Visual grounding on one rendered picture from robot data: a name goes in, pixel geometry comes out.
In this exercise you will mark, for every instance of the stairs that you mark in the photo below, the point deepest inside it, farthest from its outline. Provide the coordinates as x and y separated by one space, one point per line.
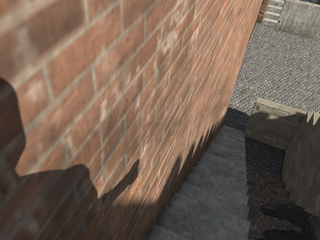
211 204
272 12

